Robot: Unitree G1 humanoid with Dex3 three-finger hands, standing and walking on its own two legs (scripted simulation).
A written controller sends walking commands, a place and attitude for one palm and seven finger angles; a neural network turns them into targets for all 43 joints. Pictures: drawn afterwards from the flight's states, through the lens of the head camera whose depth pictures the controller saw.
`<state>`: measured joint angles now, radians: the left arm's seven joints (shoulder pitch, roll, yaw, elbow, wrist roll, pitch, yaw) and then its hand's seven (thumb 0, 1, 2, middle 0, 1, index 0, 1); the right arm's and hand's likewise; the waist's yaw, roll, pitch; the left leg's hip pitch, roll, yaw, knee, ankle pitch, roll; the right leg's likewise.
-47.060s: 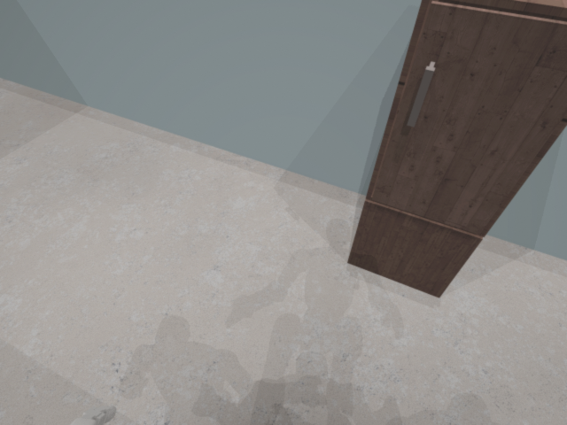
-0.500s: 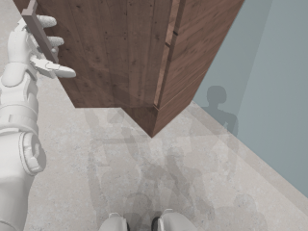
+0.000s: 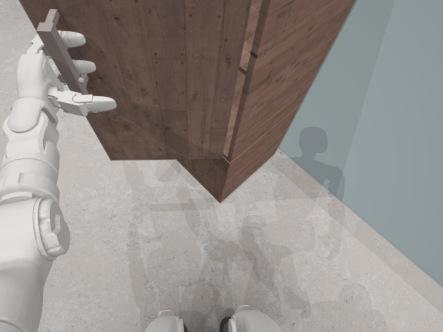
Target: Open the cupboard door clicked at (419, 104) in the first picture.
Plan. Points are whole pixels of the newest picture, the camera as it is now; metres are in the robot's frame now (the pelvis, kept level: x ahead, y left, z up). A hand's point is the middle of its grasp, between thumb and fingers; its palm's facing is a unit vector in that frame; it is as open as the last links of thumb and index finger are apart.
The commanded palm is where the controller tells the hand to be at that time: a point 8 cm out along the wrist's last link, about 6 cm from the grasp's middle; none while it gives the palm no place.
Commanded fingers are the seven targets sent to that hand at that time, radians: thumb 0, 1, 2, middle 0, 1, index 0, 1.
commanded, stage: close the thumb around the handle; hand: left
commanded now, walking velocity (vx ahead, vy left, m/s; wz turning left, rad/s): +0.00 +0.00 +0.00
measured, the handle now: (68, 58) +0.58 +0.21 +0.10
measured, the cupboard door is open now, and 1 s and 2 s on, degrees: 49 58 99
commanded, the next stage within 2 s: pull the door open along its arc in 0.50 s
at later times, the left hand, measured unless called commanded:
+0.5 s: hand (79, 81) +0.52 +0.19 +0.10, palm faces -0.01 -1.00 +0.00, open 5.4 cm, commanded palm +0.50 +0.23 +0.10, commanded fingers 0.00 0.90 0.90 -0.40 -1.35 -0.40 -1.35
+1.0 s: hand (79, 104) +0.48 +0.18 +0.10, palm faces -0.05 -1.00 +0.00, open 5.6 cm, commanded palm +0.42 +0.24 +0.10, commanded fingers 0.00 0.90 0.90 -0.40 -1.35 -0.40 -1.35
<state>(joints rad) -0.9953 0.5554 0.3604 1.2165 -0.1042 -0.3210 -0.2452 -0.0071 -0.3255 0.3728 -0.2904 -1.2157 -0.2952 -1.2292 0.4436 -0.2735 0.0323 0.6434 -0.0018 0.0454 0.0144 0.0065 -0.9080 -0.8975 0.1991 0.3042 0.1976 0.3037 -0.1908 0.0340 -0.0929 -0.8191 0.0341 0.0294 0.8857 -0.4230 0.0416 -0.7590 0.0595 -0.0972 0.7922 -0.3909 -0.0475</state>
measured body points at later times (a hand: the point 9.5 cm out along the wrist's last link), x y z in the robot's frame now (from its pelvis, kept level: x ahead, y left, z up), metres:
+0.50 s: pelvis +0.00 +0.01 +0.00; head +0.12 +0.03 +0.43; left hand +0.52 +0.24 +0.11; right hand -0.02 -0.26 -0.11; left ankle -0.01 +0.09 -0.69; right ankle -0.02 -0.09 -0.69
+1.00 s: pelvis +0.01 +0.01 +0.01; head +0.09 +0.02 +0.45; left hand +0.47 +0.24 +0.10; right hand +0.00 -0.25 -0.10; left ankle -0.01 +0.09 -0.69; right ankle -0.02 -0.09 -0.69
